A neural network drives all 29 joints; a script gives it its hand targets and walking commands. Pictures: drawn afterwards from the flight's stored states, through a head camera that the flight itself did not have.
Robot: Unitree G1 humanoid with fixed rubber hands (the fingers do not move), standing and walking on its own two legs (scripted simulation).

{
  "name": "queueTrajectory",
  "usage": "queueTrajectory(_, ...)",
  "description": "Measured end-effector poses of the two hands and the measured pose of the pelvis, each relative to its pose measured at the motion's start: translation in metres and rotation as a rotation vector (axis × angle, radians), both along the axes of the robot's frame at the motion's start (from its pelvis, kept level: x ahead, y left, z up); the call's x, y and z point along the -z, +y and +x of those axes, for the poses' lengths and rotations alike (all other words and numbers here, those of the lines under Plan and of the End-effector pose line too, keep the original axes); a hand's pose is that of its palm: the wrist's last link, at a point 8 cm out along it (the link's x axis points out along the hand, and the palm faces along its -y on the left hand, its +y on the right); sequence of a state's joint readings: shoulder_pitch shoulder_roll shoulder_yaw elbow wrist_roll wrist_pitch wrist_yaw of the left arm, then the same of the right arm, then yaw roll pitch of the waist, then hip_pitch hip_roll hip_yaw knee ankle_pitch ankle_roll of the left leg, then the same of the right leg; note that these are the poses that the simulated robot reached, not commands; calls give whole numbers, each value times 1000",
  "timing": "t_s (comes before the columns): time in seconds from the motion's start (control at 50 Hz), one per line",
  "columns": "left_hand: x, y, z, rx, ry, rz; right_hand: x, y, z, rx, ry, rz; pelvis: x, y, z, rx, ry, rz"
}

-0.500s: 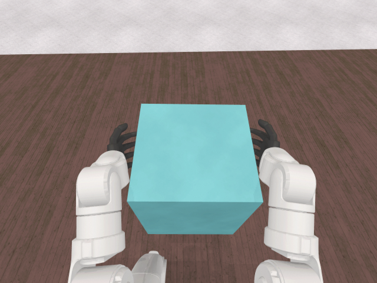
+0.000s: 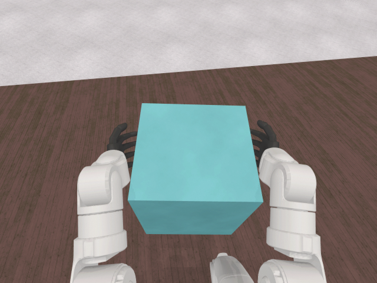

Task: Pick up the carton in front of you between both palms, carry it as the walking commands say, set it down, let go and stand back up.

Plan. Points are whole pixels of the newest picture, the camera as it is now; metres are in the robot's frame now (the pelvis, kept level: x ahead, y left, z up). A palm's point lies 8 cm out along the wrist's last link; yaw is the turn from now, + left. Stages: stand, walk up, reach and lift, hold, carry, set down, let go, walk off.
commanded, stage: carry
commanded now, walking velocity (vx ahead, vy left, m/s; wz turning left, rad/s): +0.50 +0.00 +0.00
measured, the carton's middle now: (191, 175) +0.33 -0.02 +0.02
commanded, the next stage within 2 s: none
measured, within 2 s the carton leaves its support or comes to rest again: neither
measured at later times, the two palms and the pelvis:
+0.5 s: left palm (129, 84) +0.63 +0.14 +0.03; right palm (227, 76) +0.66 -0.16 +0.03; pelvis +0.32 -0.04 -0.05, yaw +2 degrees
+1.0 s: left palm (136, 37) +0.96 +0.14 -0.01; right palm (212, 37) +0.95 -0.16 +0.00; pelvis +0.62 +0.01 -0.09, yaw +0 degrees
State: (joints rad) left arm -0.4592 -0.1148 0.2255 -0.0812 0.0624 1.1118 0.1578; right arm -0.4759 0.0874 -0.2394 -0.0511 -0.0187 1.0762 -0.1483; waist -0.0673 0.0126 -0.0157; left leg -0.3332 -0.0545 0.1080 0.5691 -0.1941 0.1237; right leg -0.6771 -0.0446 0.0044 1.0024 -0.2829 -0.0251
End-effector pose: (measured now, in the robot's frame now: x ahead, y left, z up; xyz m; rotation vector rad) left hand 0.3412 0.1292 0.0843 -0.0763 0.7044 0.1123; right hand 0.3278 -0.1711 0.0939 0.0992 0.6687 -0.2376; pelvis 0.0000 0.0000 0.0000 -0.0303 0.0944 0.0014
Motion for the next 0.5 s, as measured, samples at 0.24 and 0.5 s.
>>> queueTrajectory(0.24,5,-14,166,-42,-125,31,7,-14,183,-66,-124,-1,45,-27,177,-33,-22,52)
queueTrajectory(0.5,52,8,290,-144,15,39,60,10,335,-146,14,35,46,-41,315,-33,-3,50)
